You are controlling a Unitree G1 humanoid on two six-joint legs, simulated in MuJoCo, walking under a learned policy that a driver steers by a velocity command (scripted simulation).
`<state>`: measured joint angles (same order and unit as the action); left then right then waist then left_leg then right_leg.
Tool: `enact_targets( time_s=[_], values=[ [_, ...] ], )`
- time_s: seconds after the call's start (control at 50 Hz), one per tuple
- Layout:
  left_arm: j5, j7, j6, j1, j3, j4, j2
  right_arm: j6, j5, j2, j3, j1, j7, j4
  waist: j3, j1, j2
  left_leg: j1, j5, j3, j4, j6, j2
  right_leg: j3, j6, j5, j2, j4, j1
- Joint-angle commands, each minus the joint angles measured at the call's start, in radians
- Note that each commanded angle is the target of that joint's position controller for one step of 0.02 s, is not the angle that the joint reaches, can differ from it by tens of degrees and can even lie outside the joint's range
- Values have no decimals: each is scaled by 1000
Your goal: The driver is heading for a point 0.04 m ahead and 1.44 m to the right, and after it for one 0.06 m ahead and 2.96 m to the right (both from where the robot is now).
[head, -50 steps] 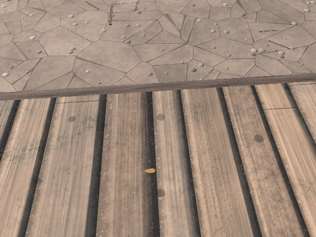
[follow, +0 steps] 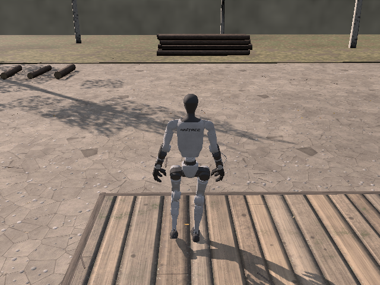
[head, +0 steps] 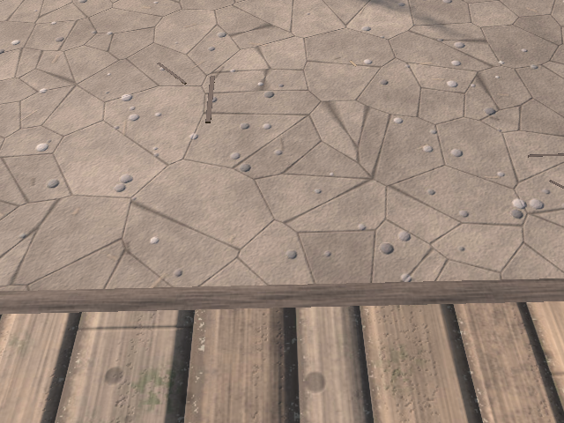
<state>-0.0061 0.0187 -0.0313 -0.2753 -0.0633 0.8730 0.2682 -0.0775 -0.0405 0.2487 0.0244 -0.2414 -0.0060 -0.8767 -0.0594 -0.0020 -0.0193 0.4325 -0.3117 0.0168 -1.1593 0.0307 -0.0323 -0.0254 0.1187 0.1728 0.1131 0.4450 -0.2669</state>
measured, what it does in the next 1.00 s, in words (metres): walks ahead, turning right: left foot, then right foot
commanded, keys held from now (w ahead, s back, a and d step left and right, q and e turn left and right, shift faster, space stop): w+e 1.00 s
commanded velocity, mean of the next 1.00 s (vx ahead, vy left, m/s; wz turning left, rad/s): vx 0.50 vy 0.00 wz -0.56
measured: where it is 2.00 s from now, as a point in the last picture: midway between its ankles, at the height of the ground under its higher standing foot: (433, 285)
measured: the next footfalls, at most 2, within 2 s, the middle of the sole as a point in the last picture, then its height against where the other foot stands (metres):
left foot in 0.34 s outside the picture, level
right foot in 0.86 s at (384, 397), level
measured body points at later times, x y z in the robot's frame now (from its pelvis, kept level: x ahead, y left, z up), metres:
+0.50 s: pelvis +0.27 +0.04 +0.00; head +0.30 +0.05 +0.45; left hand +0.42 +0.29 -0.13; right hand +0.33 -0.25 -0.10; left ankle +0.33 +0.12 -0.74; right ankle +0.18 -0.06 -0.65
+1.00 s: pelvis +0.49 -0.11 +0.00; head +0.51 -0.14 +0.44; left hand +0.76 +0.04 -0.11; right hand +0.40 -0.37 -0.13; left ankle +0.51 +0.07 -0.64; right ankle +0.50 -0.17 -0.74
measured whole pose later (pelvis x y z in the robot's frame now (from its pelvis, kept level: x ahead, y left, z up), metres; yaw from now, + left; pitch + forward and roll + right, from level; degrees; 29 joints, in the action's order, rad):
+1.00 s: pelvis +0.49 -0.11 +0.00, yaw -36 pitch +1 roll +0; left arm -0.01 0.01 -0.01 -0.20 -0.06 0.74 0.28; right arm -0.05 -0.03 0.26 0.04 -0.27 -0.01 -0.79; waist -0.06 -0.03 -0.01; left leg 0.41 -0.36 -0.02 -1.20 -0.02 -0.10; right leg -0.03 0.12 0.20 0.11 0.52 -0.33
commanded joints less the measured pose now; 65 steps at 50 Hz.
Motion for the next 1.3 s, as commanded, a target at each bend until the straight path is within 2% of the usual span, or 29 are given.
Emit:
enact_targets(
  time_s=[0.02,0.14,0.24,0.28,0.32,0.34,0.36,0.38,0.4,0.42,0.46,0.54,0.64,0.74,0.78,0.82,0.84,0.86,0.88,0.9,0.92,0.94,0.96,0.98,1.02,1.08,1.14,1.2,1.3],
  values=[
    [7,-5,-28,-37,-30,-39,128,23,-12,76,14,-52,-4,59,45,-29,49,95,33,14,73,-42,-46,309,170,-239,-259,-241,46],
    [9,-10,-22,-135,-41,-27,146,27,1,64,3,197,-14,151,12,51,78,166,270,-11,403,-93,-35,293,115,-229,-203,-243,87],
    [-8,-21,-13,-188,-46,-31,159,14,14,79,-3,307,-14,204,31,92,92,137,269,-2,544,-79,11,351,91,-359,-225,-145,195],
    [-13,-29,-13,-146,-51,-51,176,5,16,106,4,256,-11,201,41,52,103,25,204,16,617,-57,26,390,63,-376,-238,-95,183],
    [-10,-25,-20,-94,-53,-69,190,-12,14,146,22,75,4,152,110,-40,74,-238,163,9,715,-19,54,383,26,-433,-191,77,122],
    [2,-16,-31,-97,-41,-83,145,-26,-4,208,41,-58,19,135,218,-96,-19,-444,66,139,761,27,-84,316,-3,-327,-122,305,40],
    [31,-14,-36,-147,-19,-120,53,-18,-23,292,60,-149,34,144,341,-100,-185,-695,-101,486,824,97,-347,175,-40,134,0,581,-208],
    [10,-17,-25,-206,-22,-131,94,1,-8,301,70,-113,31,132,353,-38,-278,-676,-152,763,894,175,-427,123,-35,393,2,722,-361],
    [-10,-21,-9,-172,-28,-98,136,9,-1,191,49,-47,25,154,214,-26,-94,-560,-213,633,886,164,-382,138,-31,307,-77,784,-398],
    [-15,-9,-6,-109,-26,-101,124,8,6,123,33,0,21,158,119,-27,-21,-445,-127,472,909,144,-320,126,-40,227,-106,757,-384],
    [-31,10,10,-72,-25,-116,101,-2,7,96,23,7,23,142,57,-3,-86,-340,86,269,949,107,-243,107,-61,172,-152,700,-347],
    [-30,33,37,-9,-18,-151,79,-31,24,115,34,-43,13,108,58,9,-81,-337,312,108,986,124,-232,87,-88,84,-167,692,-386],
    [-27,50,39,146,-1,-210,56,-29,21,121,42,-78,7,79,13,-12,-69,-357,379,-55,1014,120,-206,45,-105,-81,-182,501,-439],
    [-31,66,33,282,14,-264,46,-18,21,156,55,-132,13,50,-20,-47,-69,-408,435,-153,988,91,-226,-47,-58,-98,-170,257,-345],
    [-37,63,33,297,11,-276,55,-5,19,173,59,-157,18,36,-19,-48,-71,-468,578,-187,923,78,-240,-81,-25,-18,-141,206,-312],
    [-43,51,31,228,1,-263,72,11,18,206,65,-167,24,26,37,-11,-86,-509,907,-230,740,64,-243,-120,19,94,-70,173,-192],
    [-47,42,23,113,-12,-230,90,21,20,218,67,-167,25,26,107,41,-73,-489,971,-250,560,57,-234,-124,47,107,-25,130,-56],
    [-55,27,15,-69,-33,-170,128,25,19,210,63,-158,25,40,211,122,-16,-352,825,-269,306,28,-210,-67,83,85,-30,70,196],
    [-55,10,14,-138,-66,-166,250,22,28,107,37,-190,11,106,334,113,186,25,212,-268,-41,-24,-118,368,184,258,-324,22,522],
    [-16,4,23,-132,-78,-197,305,13,14,130,43,-117,2,160,402,117,223,263,-248,-92,-248,-61,45,827,277,144,-480,-148,602],
    [-6,-5,29,-126,-75,-174,282,9,11,159,49,-10,-1,184,273,130,103,363,-152,9,-262,-50,-16,660,258,23,-440,-150,546],
    [-1,-14,26,-83,-60,-161,224,-2,22,136,37,-11,-2,181,154,86,68,342,-60,2,-185,-44,-58,518,230,-102,-408,-144,401],
    [-2,-18,20,-39,-46,-159,177,-3,19,129,36,-33,0,163,89,35,29,268,-27,4,-84,-43,-89,419,182,-211,-344,-156,272],
    [4,-20,14,-2,-37,-161,152,12,1,128,36,-55,0,159,67,-5,38,198,-24,9,-30,-53,-101,358,162,-283,-295,-168,179],
    [5,-13,-4,14,-29,-168,136,45,-13,119,36,-89,-7,148,93,-33,49,124,-14,-3,20,-71,-93,307,161,-351,-251,-186,113],
    [4,-9,-17,-36,-38,-149,161,62,-8,98,32,-14,-13,174,66,-18,49,167,78,-16,135,-88,-83,299,160,-271,-221,-227,81],
    [6,-10,-17,-99,-40,-129,161,60,-7,89,26,123,-15,216,24,30,68,221,204,-14,297,-97,-67,315,138,-241,-205,-236,106],
    [2,-14,-21,-148,-44,-118,168,46,2,100,26,195,-21,230,35,62,71,222,324,1,398,-85,-42,333,125,-297,-204,-191,167],
    [-11,-35,-18,-191,-52,-113,184,25,9,118,21,297,-22,276,14,91,77,210,328,45,579,-62,-9,422,101,-327,-229,-89,274]
  ],
)
Keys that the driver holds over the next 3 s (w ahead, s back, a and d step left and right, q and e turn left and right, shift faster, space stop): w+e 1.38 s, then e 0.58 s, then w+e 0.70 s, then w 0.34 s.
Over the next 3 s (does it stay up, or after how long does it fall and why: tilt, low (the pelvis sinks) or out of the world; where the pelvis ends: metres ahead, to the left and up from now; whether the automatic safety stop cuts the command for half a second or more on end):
stays up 0.77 -0.69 0.01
